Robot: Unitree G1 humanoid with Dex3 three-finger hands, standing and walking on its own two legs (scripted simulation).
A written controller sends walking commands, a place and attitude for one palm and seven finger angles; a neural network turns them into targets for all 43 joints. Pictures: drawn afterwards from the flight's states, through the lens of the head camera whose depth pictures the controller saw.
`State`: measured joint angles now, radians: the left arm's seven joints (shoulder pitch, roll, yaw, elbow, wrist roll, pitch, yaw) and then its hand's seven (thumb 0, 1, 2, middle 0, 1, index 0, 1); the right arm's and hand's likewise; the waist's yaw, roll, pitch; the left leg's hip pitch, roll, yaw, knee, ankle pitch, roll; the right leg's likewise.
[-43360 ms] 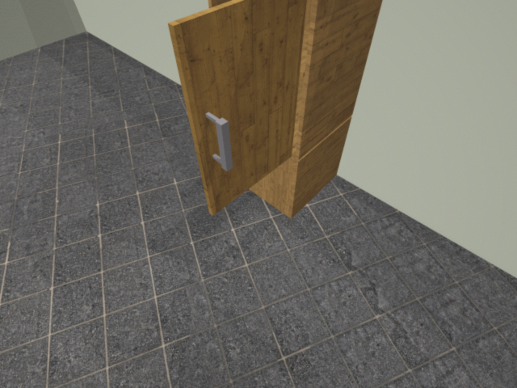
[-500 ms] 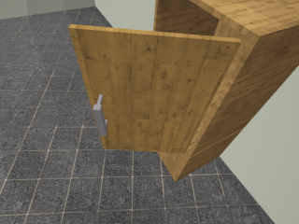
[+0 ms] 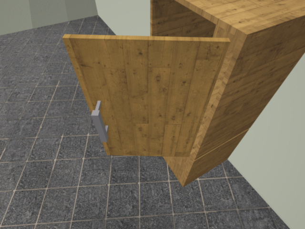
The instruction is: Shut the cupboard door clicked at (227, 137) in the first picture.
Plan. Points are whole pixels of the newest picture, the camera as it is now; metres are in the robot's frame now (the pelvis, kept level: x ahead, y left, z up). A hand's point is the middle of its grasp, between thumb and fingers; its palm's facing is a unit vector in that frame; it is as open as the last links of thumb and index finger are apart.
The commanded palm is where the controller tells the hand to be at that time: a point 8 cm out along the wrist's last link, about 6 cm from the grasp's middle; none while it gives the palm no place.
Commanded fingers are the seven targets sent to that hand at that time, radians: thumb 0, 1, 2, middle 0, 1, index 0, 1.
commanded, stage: come to a stop and stand still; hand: left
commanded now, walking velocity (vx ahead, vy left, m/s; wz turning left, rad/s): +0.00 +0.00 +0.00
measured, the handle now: (101, 122) +0.44 +0.21 -0.04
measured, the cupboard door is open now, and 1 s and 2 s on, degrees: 59 59 59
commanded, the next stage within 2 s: look again from close up in 0.46 s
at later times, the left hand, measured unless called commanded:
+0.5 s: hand out of the picture -0.03 +0.20 -0.17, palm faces +0.02 -0.98 -0.19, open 7.4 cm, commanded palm none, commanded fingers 0.00 0.90 0.90 -0.20 -0.30 -0.20 -0.30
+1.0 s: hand out of the picture -0.02 +0.21 -0.18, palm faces +0.02 -0.99 -0.13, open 7.4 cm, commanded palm none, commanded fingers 0.00 0.90 0.90 -0.20 -0.30 -0.20 -0.30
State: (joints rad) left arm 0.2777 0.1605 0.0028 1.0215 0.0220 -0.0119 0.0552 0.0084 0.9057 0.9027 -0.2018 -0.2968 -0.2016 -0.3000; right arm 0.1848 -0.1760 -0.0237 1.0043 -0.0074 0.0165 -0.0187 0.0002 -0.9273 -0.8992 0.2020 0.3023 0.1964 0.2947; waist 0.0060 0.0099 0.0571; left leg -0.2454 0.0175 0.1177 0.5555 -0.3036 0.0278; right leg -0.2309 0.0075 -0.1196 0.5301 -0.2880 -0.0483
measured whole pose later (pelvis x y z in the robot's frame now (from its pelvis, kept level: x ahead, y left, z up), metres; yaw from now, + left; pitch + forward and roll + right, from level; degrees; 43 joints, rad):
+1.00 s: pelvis -0.01 +0.05 +0.01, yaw +0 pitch -1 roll -1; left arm 0.32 0.13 -0.02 1.10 0.02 -0.01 0.04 0.01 0.90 0.90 -0.20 -0.30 -0.20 -0.30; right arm 0.28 -0.14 0.01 1.13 -0.01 -0.03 -0.02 0.01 -0.92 -0.90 0.20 0.30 0.20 0.29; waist 0.01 -0.03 0.03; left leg -0.17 -0.06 0.15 0.40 -0.22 0.12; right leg -0.18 -0.06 -0.09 0.42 -0.22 0.03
